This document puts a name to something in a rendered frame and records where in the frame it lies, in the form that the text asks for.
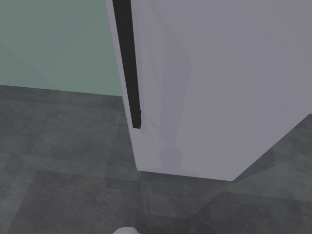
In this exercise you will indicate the fridge door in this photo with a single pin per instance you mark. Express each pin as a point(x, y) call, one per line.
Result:
point(220, 81)

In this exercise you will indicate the handle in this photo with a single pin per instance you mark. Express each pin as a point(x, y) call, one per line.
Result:
point(123, 16)

